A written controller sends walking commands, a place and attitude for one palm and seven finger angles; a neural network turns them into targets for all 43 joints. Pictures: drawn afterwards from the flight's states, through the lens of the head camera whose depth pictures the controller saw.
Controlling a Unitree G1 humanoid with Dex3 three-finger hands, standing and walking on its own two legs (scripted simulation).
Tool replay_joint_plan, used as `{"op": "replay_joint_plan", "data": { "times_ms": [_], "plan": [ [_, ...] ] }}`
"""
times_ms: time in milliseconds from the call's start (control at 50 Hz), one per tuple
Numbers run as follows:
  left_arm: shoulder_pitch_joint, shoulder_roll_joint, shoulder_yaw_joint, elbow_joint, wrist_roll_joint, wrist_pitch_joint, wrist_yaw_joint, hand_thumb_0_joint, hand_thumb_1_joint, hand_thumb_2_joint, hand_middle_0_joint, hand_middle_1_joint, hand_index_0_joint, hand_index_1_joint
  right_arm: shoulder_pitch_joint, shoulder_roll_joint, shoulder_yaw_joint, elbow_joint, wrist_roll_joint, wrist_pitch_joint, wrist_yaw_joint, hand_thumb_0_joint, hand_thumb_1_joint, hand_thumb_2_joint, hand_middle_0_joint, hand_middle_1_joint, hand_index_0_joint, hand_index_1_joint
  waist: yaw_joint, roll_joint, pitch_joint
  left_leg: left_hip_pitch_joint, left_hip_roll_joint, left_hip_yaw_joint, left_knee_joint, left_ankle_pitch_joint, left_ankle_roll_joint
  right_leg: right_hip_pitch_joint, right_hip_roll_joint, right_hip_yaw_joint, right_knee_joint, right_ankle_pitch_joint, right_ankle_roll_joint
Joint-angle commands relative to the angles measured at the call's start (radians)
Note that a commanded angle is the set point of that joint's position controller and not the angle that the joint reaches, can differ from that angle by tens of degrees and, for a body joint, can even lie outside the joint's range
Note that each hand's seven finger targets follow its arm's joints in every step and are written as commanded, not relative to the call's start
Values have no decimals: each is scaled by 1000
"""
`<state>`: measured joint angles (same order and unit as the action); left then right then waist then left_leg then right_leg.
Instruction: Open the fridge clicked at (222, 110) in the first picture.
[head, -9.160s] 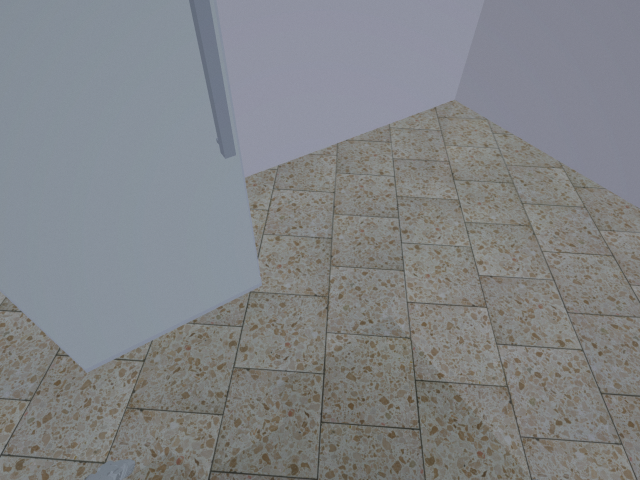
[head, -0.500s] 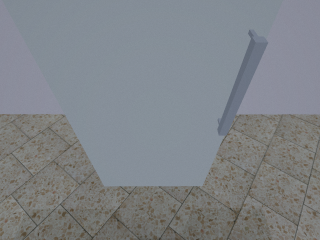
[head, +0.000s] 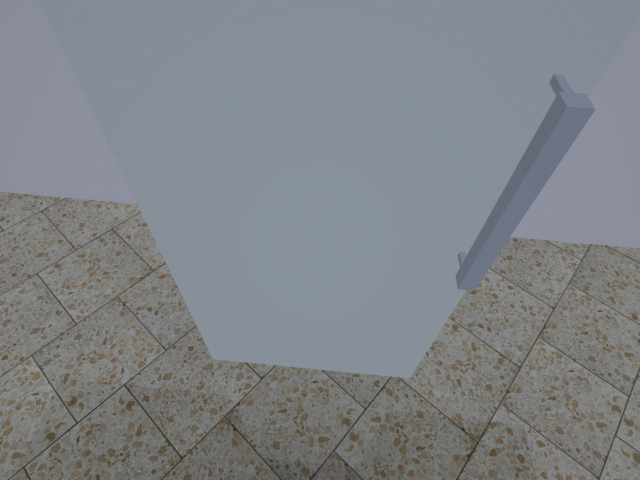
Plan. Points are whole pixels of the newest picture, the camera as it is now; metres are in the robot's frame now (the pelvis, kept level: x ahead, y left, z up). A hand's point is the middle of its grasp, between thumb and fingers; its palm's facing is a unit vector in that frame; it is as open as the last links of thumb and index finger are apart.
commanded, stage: come to a stop and stand still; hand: right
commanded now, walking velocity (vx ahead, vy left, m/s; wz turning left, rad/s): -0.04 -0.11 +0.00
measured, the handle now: (502, 202) +0.46 -0.20 +0.10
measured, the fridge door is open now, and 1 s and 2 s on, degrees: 0 0 0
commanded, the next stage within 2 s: look again from close up in 1.38 s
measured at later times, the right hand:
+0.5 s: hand out of the picture +0.00 -0.17 -0.17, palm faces +0.08 +0.98 -0.19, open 7.4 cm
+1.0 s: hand out of the picture +0.00 -0.15 -0.17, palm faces +0.07 +0.98 -0.16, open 7.4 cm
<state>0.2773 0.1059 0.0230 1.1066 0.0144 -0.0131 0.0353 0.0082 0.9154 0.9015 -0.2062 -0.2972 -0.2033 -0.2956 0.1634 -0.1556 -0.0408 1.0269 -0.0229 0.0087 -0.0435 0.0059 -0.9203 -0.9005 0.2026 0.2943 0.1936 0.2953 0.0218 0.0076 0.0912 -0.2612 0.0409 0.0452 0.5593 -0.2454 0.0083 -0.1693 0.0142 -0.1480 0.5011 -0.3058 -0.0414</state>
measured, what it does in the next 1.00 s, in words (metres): stands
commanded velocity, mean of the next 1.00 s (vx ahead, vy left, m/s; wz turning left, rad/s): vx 0.02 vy -0.04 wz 0.00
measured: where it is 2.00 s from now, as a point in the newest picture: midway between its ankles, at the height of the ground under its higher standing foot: outside the picture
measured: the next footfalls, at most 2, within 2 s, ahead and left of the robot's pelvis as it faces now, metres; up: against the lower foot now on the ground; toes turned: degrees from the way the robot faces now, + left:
none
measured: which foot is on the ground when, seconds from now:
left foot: down 0.00-1.00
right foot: down 0.00-1.00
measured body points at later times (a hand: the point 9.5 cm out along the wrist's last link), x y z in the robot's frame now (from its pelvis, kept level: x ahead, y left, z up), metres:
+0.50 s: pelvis -0.01 +0.01 +0.01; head +0.01 +0.01 +0.46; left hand -0.03 +0.22 -0.15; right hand -0.01 -0.22 -0.15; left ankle +0.02 +0.11 -0.73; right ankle -0.02 -0.09 -0.73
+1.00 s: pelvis +0.02 +0.00 +0.01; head +0.04 +0.00 +0.46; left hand +0.01 +0.21 -0.15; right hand +0.00 -0.20 -0.15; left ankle +0.02 +0.11 -0.73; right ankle -0.02 -0.09 -0.73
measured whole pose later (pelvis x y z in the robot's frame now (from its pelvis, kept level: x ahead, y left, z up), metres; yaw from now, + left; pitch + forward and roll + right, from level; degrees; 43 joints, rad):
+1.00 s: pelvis +0.02 +0.00 +0.01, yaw -2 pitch -1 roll +0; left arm 0.30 0.10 -0.02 1.17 0.01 -0.04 0.04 0.01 0.92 0.90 -0.20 -0.30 -0.20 -0.30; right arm 0.30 -0.12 0.00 1.15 -0.01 -0.02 -0.04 0.01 -0.92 -0.90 0.20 0.29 0.19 0.30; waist -0.01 0.02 0.04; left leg -0.16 0.02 0.09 0.40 -0.23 0.01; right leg -0.09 0.00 -0.11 0.36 -0.26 -0.02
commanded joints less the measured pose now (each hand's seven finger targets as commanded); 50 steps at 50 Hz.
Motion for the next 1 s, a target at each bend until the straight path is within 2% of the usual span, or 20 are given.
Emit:
{"op": "replay_joint_plan", "data": {
  "times_ms": [0, 20, 40, 60, 100, 140, 200, 240, 260, 320, 340, 380, 440, 520, 560, 640, 920, 980],
  "plan": [
    [88, 72, 27, -37, -6, 11, 2, 0, 900, 900, -200, -300, -200, -300, 111, -141, -14, -17, 4, -20, -4, 0, -900, -900, 200, 300, 200, 300, -9, 125, -101, 68, 223, -181, -106, 502, 108, -43, -73, 89, -1, 108, 41],
    [95, 61, 25, -29, -5, 18, 1, 0, 900, 900, -200, -300, -200, -300, 97, -139, -13, -23, 2, -22, -5, 0, -900, -900, 200, 300, 200, 300, -5, 159, -103, 50, 225, -193, -139, 428, 118, -31, -68, 83, 8, 58, 47],
    [88, 62, 24, -28, -3, 25, -2, 0, 900, 900, -200, -300, -200, -300, 82, -139, -12, -33, 4, -19, -6, 0, -900, -900, 200, 300, 200, 300, -10, 166, -90, 5, 229, -207, -185, 295, 124, -28, -61, 78, 21, -13, 52],
    [88, 60, 21, -27, 0, 27, -5, 0, 900, 900, -200, -300, -200, -300, 62, -138, -11, -39, 4, -18, -5, 0, -900, -900, 200, 300, 200, 300, -7, 154, -66, -25, 224, -210, -206, 210, 126, -26, -63, 86, 16, -16, 51],
    [100, 61, 19, -19, 3, 26, -9, 0, 900, 900, -200, -300, -200, -300, 45, -137, -13, -45, 4, -16, -3, 0, -900, -900, 200, 300, 200, 300, -5, 116, -65, -54, 199, -201, -219, 85, 108, 0, -67, 92, -23, 30, 48],
    [108, 70, 17, -15, 5, 23, -11, 0, 900, 900, -200, -300, -200, -300, 40, -135, -13, -49, 5, -15, -2, 0, -900, -900, 200, 300, 200, 300, -7, 51, -68, -59, 177, -182, -218, 20, 92, 13, -80, 101, -51, 65, 44],
    [98, 83, 11, -17, 8, 20, -13, 0, 900, 900, -200, -300, -200, -300, 49, -130, -13, -41, 6, -11, 2, 0, -900, -900, 200, 300, 200, 300, -21, -4, -37, -58, 142, -154, -226, -100, 68, -17, -97, 122, -97, 53, 33],
    [91, 86, 9, -21, 8, 19, -15, 0, 900, 900, -200, -300, -200, -300, 64, -127, -14, -32, 4, -11, 4, 0, -900, -900, 200, 300, 200, 300, -30, -11, -18, -44, 139, -153, -240, -126, 63, -41, -97, 123, -108, 34, 32],
    [96, 86, 7, -20, 9, 19, -16, 0, 900, 900, -200, -300, -200, -300, 71, -130, -14, -27, 5, -12, 5, 0, -900, -900, 200, 300, 200, 300, -31, 10, -18, -39, 142, -157, -253, -153, 63, -46, -91, 120, -103, 19, 33],
    [119, 85, 5, -14, 11, 23, -16, 0, 900, 900, -200, -300, -200, -300, 82, -126, -13, -14, 4, -11, 8, 0, -900, -900, 200, 300, 200, 300, -24, 28, 3, -70, 135, -155, -279, -229, 63, -30, -88, 116, -111, -18, 32],
    [129, 86, 3, -10, 12, 21, -16, 0, 900, 900, -200, -300, -200, -300, 83, -118, -13, -11, 4, -11, 9, 0, -900, -900, 200, 300, 200, 300, -23, 16, 7, -75, 127, -145, -275, -237, 58, -32, -89, 120, -120, -27, 30],
    [139, 86, -2, -4, 13, 14, -16, 0, 900, 900, -200, -300, -200, -300, 94, -108, -8, -2, 4, -12, 12, 0, -900, -900, 200, 300, 200, 300, -23, 7, 14, -59, 100, -117, -252, -220, 46, -47, -101, 140, -158, -46, 22],
    [127, 93, -9, -1, 7, -1, -10, 0, 900, 900, -200, -300, -200, -300, 125, -78, 4, 19, 5, -18, 12, 0, -900, -900, 200, 300, 200, 300, -33, -27, 19, -3, 77, -79, -215, -78, 32, -76, -129, 175, -213, -10, 15],
    [121, 97, -15, 10, -1, -19, -2, 0, 900, 900, -200, -300, -200, -300, 170, -63, 17, 57, 8, -30, 10, 0, -900, -900, 200, 300, 200, 300, -41, -43, -34, 71, 77, -54, -189, 102, 23, -26, -148, 172, -214, 161, 11],
    [128, 94, -19, 20, -3, -23, 1, 0, 900, 900, -200, -300, -200, -300, 178, -61, 21, 72, 9, -35, 8, 0, -900, -900, 200, 300, 200, 300, -36, -19, -48, 81, 83, -50, -193, 138, 21, 2, -148, 160, -204, 218, 15],
    [128, 86, -21, 36, -4, -23, 4, 0, 900, 900, -200, -300, -200, -300, 197, -49, 27, 92, 8, -36, 4, 0, -900, -900, 200, 300, 200, 300, -33, 1, -14, 66, 85, -49, -207, 146, 18, 16, -147, 154, -212, 227, 16],
    [125, 78, -24, 56, -4, -28, 11, 0, 900, 900, -200, -300, -200, -300, 224, -42, 31, 114, 7, -40, -1, 0, -900, -900, 200, 300, 200, 300, -29, -10, -19, 93, 83, -51, -204, 230, 17, 51, -147, 148, -203, 314, 16],
    [121, 80, -25, 59, -3, -28, 12, 0, 900, 900, -200, -300, -200, -300, 217, -44, 30, 116, 8, -39, -1, 0, -900, -900, 200, 300, 200, 300, -30, -18, -8, 92, 86, -47, -209, 212, 17, 43, -146, 146, -210, 300, 18]
  ]
}}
